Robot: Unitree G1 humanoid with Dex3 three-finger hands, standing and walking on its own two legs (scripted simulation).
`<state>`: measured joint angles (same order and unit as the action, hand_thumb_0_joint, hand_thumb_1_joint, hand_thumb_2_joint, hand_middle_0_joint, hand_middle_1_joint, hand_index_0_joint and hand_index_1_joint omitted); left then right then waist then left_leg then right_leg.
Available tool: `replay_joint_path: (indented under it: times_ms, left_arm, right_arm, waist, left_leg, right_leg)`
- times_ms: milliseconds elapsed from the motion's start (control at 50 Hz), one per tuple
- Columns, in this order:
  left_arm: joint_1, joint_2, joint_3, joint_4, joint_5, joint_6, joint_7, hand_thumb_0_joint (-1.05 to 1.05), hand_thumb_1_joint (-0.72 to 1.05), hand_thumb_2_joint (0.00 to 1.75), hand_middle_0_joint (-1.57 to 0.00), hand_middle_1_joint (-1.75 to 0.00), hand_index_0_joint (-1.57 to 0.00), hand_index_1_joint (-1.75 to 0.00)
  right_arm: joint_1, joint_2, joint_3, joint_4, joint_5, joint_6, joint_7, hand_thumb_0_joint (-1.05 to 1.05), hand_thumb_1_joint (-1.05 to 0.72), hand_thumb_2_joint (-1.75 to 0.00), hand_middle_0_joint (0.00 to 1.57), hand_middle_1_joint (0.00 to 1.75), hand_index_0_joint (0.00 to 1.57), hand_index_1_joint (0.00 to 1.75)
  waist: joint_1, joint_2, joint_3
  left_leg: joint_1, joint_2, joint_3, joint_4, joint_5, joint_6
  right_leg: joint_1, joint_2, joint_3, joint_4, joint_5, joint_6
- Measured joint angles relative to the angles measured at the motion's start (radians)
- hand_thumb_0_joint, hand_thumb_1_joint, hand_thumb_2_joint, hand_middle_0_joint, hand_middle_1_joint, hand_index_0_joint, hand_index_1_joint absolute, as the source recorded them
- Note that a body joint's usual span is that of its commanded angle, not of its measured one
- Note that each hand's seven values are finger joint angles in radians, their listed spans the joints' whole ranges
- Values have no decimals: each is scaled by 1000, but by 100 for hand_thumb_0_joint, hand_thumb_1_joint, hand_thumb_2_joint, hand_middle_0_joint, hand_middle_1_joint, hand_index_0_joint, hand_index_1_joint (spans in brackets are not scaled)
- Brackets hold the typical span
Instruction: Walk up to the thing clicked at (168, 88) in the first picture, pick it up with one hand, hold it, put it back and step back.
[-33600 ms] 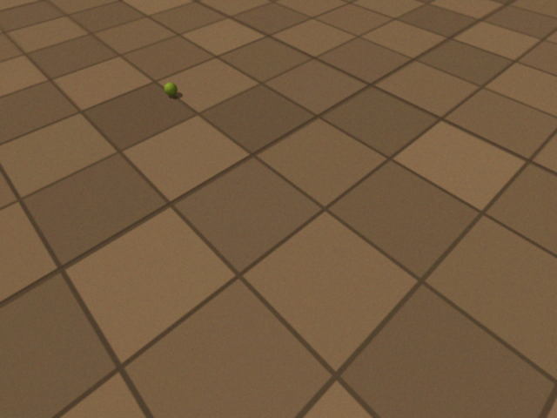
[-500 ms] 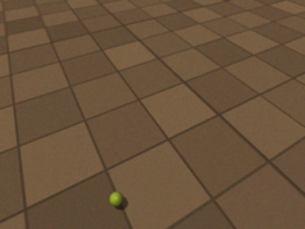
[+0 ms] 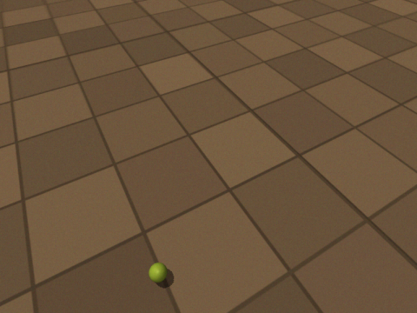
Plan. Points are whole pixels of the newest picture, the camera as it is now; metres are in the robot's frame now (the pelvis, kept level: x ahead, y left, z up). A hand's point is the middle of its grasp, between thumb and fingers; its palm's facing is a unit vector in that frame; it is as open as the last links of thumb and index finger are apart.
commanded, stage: stand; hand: left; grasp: from above
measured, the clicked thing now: (158, 272) +0.42 +0.24 -0.74
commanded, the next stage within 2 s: step back in 0.76 s
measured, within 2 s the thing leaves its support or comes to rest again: neither
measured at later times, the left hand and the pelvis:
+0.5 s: hand out of the picture +0.07 +0.25 -0.16, palm faces +0.01 -0.94 -0.34, open 7.3 cm; pelvis +0.00 +0.00 +0.00, yaw +0 degrees
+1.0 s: hand out of the picture +0.08 +0.28 -0.17, palm faces -0.01 -0.92 -0.38, open 7.3 cm; pelvis -0.04 +0.02 -0.02, yaw +0 degrees
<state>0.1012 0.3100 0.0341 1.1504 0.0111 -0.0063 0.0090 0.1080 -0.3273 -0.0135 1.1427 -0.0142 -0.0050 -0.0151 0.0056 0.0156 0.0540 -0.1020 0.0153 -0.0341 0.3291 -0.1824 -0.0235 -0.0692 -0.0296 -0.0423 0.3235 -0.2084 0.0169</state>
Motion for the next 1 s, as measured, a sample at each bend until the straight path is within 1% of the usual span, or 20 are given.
replay_joint_path:
  times_ms: [420, 760, 800, 840, 880, 900, 940, 960, 980, 1000]
  left_arm:
    - [9, 11, -3, -7, -1, -2, -6, 0, 91, 90, -21, -30, -21, -30]
    - [18, 16, -13, -16, -2, -5, -9, 0, 91, 90, -21, -30, -21, -30]
    - [15, 17, -1, -33, -12, -1, -10, 0, 91, 90, -21, -30, -21, -30]
    - [4, 22, 12, -61, -18, 2, -8, 0, 91, 90, -21, -30, -21, -30]
    - [-9, 29, 22, -90, -19, 9, -5, 0, 91, 90, -21, -30, -21, -30]
    - [-15, 33, 25, -105, -17, 14, -4, 0, 91, 90, -21, -30, -21, -30]
    - [-22, 41, 31, -134, -7, 23, -1, 0, 91, 90, -21, -30, -21, -30]
    - [-24, 45, 33, -147, -2, 27, 0, 0, 91, 90, -21, -30, -21, -30]
    - [-28, 51, 33, -159, 2, 31, 2, 0, 91, 90, -21, -30, -21, -30]
    - [-34, 57, 34, -172, 6, 34, 3, 0, 91, 90, -21, -30, -21, -30]
  right_arm:
    - [2, -7, 1, 0, 1, 0, 7, 1, -90, -90, 20, 30, 20, 30]
    - [11, -13, 4, 6, 3, 1, 11, 1, -90, -90, 20, 30, 20, 30]
    - [2, -19, 1, -9, 8, 11, 16, 1, -90, -90, 20, 30, 20, 30]
    - [-15, -31, -5, -37, 17, 21, 19, 1, -90, -90, 20, 30, 20, 30]
    - [-28, -44, -14, -66, 22, 30, 20, 1, -90, -90, 20, 30, 20, 30]
    - [-31, -50, -19, -80, 22, 35, 21, 1, -90, -90, 20, 30, 20, 30]
    - [-31, -63, -30, -108, 19, 47, 23, 1, -90, -90, 20, 30, 20, 30]
    - [-26, -68, -35, -122, 19, 52, 25, 1, -90, -90, 20, 30, 20, 30]
    - [-20, -72, -38, -134, 20, 54, 26, 1, -90, -90, 20, 30, 20, 30]
    - [-12, -75, -41, -145, 21, 55, 27, 1, -90, -90, 20, 30, 20, 30]
  waist:
    - [-3, -3, -6]
    - [-6, -2, -5]
    - [-11, 2, 3]
    - [-17, 10, 33]
    - [-19, 13, 63]
    - [-19, 12, 75]
    - [-14, 0, 90]
    - [-15, -7, 93]
    - [-17, -13, 95]
    - [-20, -20, 97]
  left_leg:
    - [6, 2, 2, -14, 9, -3]
    - [0, 8, 2, -16, 11, -8]
    - [-32, 10, -2, 23, -2, -6]
    - [-79, 12, -8, 90, -22, 0]
    - [-135, 8, -10, 176, -30, 17]
    - [-164, -1, -13, 235, -51, 27]
    - [-215, -33, -18, 381, -177, 45]
    - [-231, -48, -18, 439, -225, 53]
    - [-239, -57, -15, 475, -251, 58]
    - [-237, -60, -9, 482, -255, 60]
  right_leg:
    - [-1, 2, 2, -2, 3, -4]
    - [-8, 8, 2, -4, 6, -8]
    - [-33, 10, -1, 24, -2, -10]
    - [-64, 13, -5, 63, -12, -13]
    - [-95, 11, -7, 102, -21, -15]
    - [-110, 6, -6, 123, -27, -15]
    - [-145, -10, 7, 169, -40, -12]
    - [-161, -19, 12, 190, -46, -9]
    - [-178, -27, 16, 209, -52, -5]
    - [-194, -34, 19, 228, -58, 1]
